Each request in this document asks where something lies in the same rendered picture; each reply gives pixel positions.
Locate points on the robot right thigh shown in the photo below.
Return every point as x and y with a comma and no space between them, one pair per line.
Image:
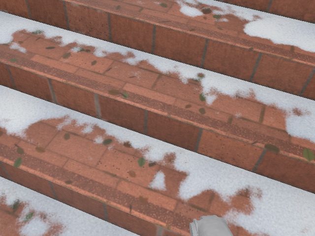
209,225

